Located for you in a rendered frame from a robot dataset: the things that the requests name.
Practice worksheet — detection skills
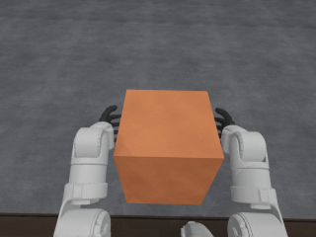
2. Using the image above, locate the robot left hand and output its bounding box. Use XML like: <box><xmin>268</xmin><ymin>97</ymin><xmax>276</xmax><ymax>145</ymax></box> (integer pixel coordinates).
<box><xmin>99</xmin><ymin>105</ymin><xmax>121</xmax><ymax>142</ymax></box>

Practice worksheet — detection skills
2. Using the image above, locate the robot right hand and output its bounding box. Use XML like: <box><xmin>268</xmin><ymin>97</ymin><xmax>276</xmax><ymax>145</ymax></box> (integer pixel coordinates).
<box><xmin>214</xmin><ymin>108</ymin><xmax>235</xmax><ymax>144</ymax></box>

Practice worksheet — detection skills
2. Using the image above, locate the right robot thigh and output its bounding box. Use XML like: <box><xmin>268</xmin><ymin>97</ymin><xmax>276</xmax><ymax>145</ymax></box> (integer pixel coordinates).
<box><xmin>181</xmin><ymin>222</ymin><xmax>213</xmax><ymax>237</ymax></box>

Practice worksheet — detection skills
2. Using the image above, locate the robot right forearm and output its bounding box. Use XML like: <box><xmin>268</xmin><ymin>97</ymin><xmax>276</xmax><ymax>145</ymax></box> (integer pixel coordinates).
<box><xmin>221</xmin><ymin>124</ymin><xmax>288</xmax><ymax>237</ymax></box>

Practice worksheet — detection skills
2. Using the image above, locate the robot left forearm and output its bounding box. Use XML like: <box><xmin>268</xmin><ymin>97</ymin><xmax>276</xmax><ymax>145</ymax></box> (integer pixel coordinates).
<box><xmin>53</xmin><ymin>121</ymin><xmax>115</xmax><ymax>237</ymax></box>

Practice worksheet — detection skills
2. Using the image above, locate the right robot upper arm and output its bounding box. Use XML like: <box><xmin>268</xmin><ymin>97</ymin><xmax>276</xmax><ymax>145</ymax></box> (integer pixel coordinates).
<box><xmin>227</xmin><ymin>212</ymin><xmax>287</xmax><ymax>237</ymax></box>

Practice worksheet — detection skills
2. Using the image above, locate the left robot upper arm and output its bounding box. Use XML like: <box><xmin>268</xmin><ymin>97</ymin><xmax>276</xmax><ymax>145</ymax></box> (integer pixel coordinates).
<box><xmin>54</xmin><ymin>208</ymin><xmax>111</xmax><ymax>237</ymax></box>

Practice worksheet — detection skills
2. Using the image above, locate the carton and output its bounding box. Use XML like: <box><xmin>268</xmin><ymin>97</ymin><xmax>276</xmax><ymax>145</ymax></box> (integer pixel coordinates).
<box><xmin>114</xmin><ymin>89</ymin><xmax>224</xmax><ymax>205</ymax></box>

